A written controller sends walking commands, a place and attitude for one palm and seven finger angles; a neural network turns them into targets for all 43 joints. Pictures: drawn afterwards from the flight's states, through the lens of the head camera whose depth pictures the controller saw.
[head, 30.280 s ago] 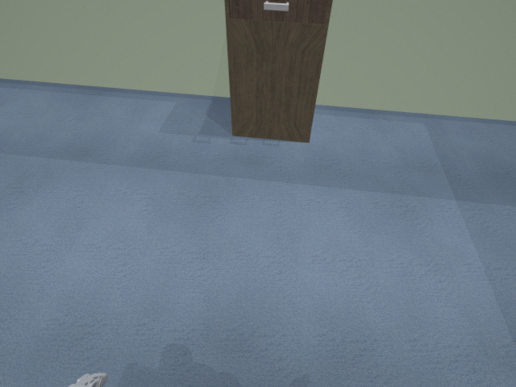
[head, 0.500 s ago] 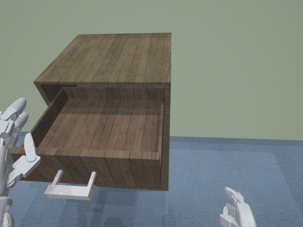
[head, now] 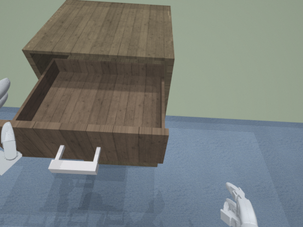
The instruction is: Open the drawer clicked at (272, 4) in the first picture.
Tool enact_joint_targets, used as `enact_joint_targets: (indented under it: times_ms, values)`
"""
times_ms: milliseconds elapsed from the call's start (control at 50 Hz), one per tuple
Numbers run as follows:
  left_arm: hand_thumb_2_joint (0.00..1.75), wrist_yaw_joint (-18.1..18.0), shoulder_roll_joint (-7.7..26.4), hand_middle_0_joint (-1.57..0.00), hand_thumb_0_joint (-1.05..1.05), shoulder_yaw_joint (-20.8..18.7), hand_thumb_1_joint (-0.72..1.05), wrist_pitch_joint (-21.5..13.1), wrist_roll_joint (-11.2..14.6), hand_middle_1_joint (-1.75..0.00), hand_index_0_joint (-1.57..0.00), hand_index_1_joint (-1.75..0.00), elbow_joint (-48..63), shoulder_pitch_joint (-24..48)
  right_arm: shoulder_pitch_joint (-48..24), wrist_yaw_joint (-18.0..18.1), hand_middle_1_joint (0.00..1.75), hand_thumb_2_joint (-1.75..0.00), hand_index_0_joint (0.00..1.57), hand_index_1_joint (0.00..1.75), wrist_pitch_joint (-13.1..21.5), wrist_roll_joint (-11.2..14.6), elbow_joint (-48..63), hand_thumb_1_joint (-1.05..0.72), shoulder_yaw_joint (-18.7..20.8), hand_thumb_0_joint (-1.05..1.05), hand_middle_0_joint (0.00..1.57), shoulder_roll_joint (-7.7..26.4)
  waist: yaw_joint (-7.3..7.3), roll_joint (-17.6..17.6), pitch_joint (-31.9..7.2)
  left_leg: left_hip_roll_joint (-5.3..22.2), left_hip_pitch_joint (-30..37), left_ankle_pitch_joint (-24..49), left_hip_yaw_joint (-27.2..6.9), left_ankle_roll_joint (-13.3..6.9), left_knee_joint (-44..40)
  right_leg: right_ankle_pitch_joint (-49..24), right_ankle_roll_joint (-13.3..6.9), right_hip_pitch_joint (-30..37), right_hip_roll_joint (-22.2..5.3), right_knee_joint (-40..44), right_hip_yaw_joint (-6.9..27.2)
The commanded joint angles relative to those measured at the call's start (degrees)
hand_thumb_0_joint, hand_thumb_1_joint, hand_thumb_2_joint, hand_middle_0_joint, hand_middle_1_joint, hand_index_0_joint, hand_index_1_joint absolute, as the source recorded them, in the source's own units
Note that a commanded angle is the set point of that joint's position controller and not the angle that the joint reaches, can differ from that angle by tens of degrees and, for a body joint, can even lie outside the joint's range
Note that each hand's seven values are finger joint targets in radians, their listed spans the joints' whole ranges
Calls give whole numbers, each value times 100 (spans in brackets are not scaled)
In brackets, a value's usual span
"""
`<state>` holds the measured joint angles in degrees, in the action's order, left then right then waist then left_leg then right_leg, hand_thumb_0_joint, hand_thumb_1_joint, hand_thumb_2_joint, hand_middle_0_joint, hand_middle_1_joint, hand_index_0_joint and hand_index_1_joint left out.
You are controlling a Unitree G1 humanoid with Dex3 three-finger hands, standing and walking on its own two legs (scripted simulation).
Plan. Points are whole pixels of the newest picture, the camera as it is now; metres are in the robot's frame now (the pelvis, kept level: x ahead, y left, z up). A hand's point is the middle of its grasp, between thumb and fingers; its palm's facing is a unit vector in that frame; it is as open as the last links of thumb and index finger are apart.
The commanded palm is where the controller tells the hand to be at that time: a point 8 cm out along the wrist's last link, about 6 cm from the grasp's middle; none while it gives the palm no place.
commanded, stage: step back with the hand held close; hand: left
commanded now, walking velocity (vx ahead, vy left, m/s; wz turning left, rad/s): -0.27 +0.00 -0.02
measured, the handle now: (77, 158) +0.27 +0.21 +0.03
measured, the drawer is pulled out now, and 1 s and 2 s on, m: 0.29 0.29 0.29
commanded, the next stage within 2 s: stop stepping back and stand still in 0.60 s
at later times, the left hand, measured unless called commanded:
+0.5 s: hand out of the picture +0.13 +0.24 +0.22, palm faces +0.40 -0.80 -0.45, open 7.4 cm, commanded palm +0.07 +0.28 +0.22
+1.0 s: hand out of the picture +0.00 +0.21 +0.19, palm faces +0.38 -0.81 -0.44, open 7.4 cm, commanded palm -0.07 +0.26 +0.22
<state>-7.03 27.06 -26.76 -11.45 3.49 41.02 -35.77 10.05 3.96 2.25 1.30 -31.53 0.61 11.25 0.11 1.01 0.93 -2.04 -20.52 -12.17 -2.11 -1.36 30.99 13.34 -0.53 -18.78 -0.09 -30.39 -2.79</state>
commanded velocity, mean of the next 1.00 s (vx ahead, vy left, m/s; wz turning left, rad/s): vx -0.17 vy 0.02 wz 0.00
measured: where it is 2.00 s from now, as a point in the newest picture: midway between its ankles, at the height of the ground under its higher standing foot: outside the picture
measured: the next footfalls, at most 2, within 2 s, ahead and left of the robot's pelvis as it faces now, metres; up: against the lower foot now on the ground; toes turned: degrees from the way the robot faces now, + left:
right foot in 0.60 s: -0.20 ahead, -0.13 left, +0.00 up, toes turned -2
left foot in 0.88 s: -0.18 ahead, +0.08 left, +0.00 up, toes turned +2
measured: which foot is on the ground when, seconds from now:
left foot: down 0.00-0.66, up 0.68-0.86, down 0.88-1.00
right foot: down 0.00-0.30, up 0.32-0.58, down 0.60-1.00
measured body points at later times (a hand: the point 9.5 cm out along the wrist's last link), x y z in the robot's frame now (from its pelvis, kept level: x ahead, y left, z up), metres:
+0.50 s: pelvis -0.07 +0.01 +0.00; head -0.04 +0.04 +0.45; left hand +0.10 +0.28 +0.24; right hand +0.10 -0.21 -0.08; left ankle +0.02 +0.11 -0.73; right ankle -0.13 -0.13 -0.70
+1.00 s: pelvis -0.20 -0.02 +0.00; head -0.18 -0.01 +0.45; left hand -0.02 +0.25 +0.21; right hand -0.02 -0.27 -0.07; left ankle -0.19 +0.08 -0.73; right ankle -0.20 -0.13 -0.73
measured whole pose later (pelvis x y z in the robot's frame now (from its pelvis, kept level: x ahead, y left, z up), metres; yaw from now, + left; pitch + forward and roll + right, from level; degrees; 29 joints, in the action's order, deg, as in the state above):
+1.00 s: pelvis -0.20 -0.02 +0.00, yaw +0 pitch +0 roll +1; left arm -8.8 22.3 -24.1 -9.1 2.9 37.8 -34.5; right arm 10.2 2.8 5.0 1.2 -32.8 0.9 12.3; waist 1.6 2.8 1.0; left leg -1.6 -15.2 -15.2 2.4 -1.5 30.2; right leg 17.8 -0.4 -15.8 -2.0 -33.2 -3.4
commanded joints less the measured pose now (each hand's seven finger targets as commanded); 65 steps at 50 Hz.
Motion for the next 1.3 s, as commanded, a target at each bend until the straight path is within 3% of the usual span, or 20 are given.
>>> enact_joint_targets:
  times_ms: [0,60,180,220,300,400,580,620,660,700,820,860,900,940,1020,1060,1120,1180,1240,1280]
  values:
    - [90,-148,701,-20,0,-692,90,-328,-30,-30,-20,-30,950,174,-483,22,30,-90,20,30,425,-4,925,-90,251,0,20,854,-8,-807,-727,1116,-1114,-556,-817,-282,-1080,-277,31,1260,-222,-279,303]
    - [90,-145,614,-20,0,-601,90,-345,-48,-30,-20,-30,792,336,-443,-12,30,-90,20,30,465,23,959,-90,218,0,20,820,38,-341,-488,890,-1346,-1497,-686,-247,-753,70,-21,899,-421,144,633]
    - [90,-239,648,-20,0,-422,90,-370,-41,-30,-20,-30,922,605,-366,-28,30,-90,20,30,478,-44,665,-90,175,0,20,726,119,575,-558,207,642,-978,-29,69,1411,1002,-586,-1276,-1540,1510,1233]
    - [90,-270,725,-20,0,-525,90,-350,-39,-30,-20,-30,1074,581,-379,-6,30,-90,20,30,465,-61,701,-90,143,0,20,736,136,110,-564,436,491,-843,-251,13,304,563,-414,-897,-1171,940,816]
    - [90,-266,868,-20,0,-779,90,-506,-148,-30,-20,-30,1401,575,-469,-1,30,-90,20,30,571,-91,914,-90,193,0,20,734,49,-1989,-728,1954,-1275,-1200,-1737,-534,-1949,1310,80,535,49,-2137,286]
    - [90,-258,604,-20,0,-603,90,-494,-66,-30,-20,-30,1268,494,-270,-121,30,-90,20,30,796,-144,605,-90,286,0,20,785,-14,-849,-883,1796,213,1257,-1086,-644,-987,1527,151,-345,44,-1979,259]
    - [90,99,889,-20,0,-881,90,-696,202,-30,-20,-30,1315,292,-631,-257,30,-90,20,30,879,-90,521,-90,109,0,20,844,-135,-1304,-1553,1382,832,1515,-794,-329,-684,163,61,761,184,823,-73]
    - [90,166,1118,-20,0,-1108,90,-797,248,-30,-20,-30,1480,37,-663,-257,30,-90,20,30,775,-52,598,-90,112,0,20,779,-117,-703,-1709,918,862,1031,-226,-88,-4,-823,-67,822,-208,1371,43]
    - [90,143,1119,-20,0,-1080,90,-782,294,-30,-20,-30,1336,-176,-656,-169,30,-90,20,30,723,231,698,-90,279,0,20,774,-45,1238,-1497,-101,327,-986,368,297,2461,-2224,-735,107,-1756,1385,1149]
    - [90,60,1040,-20,0,-1279,90,-635,230,-30,-20,-30,823,-560,-919,-99,30,-90,20,30,574,188,694,-90,216,0,20,614,-76,916,-1138,-21,-1034,-1868,-106,253,4003,-3280,-1082,348,-2039,982,1212]
    - [90,-233,470,-20,0,-640,90,-279,-26,-30,-20,-30,218,-16,-507,98,30,-90,20,30,426,80,684,-90,84,0,20,638,284,230,-623,291,427,346,390,72,-1134,-3245,-222,1016,-988,-228,411]
    - [90,-309,507,-20,0,-438,90,-311,-35,-30,-20,-30,795,195,-382,41,30,-90,20,30,553,32,730,-90,242,0,20,835,150,-678,-787,1237,1374,2754,-380,-229,-1027,-1361,61,438,-531,-581,308]
    - [90,-319,638,-20,0,-436,90,-253,-108,-30,-20,-30,1129,147,-304,-74,30,-90,20,30,600,58,798,-90,318,0,20,857,67,-932,-1112,1434,2148,4136,-543,-342,-272,-150,84,-75,-273,-285,97]
    - [90,-268,724,-20,0,-378,90,-281,-117,-30,-20,-30,1665,195,-400,-145,30,-90,20,30,615,-55,806,-90,144,0,20,698,96,-1317,-885,1292,1232,3047,-810,-182,-834,500,102,341,-198,-248,-29]
    - [90,-331,697,-20,0,-452,90,-287,-92,-30,-20,-30,1539,58,-511,-162,30,-90,20,30,633,3,747,-90,112,0,20,790,44,-779,-496,964,-517,-901,-494,-222,-1175,265,47,1462,-249,390,118]
    - [90,-363,720,-20,0,-575,90,-290,-91,-30,-20,-30,1100,110,-506,-114,30,-90,20,30,565,-19,736,-90,137,0,20,771,88,-452,-287,682,-662,-2294,-320,-188,-954,1503,-112,976,-336,847,477]
    - [90,-323,611,-20,0,-451,90,-250,-66,-30,-20,-30,628,595,-441,-33,30,-90,20,30,426,-29,669,-90,144,0,20,746,221,70,83,248,-136,-1762,147,-62,548,2824,-588,-501,-916,1569,1470]
    - [90,-290,566,-20,0,-355,90,-230,-47,-30,-20,-30,63,901,-298,-29,30,-90,20,30,413,-29,443,-90,117,0,20,715,262,693,-298,256,305,-914,355,-70,1015,2247,-705,-415,-1313,1526,1541]
    - [90,-263,327,-20,0,-52,90,-177,-77,-30,-20,-30,-91,985,-285,15,30,-90,20,30,392,-25,505,-90,84,0,20,784,234,84,44,441,718,-1715,-18,-215,-98,2925,-405,-1202,-850,1055,936]
    - [90,-248,359,-20,0,-31,90,-189,-146,-30,-20,-30,260,1078,-410,11,30,-90,20,30,420,-29,614,-90,75,0,20,892,212,-1118,293,1234,-108,-3346,-1573,-545,-1659,2118,-55,-857,42,-537,211]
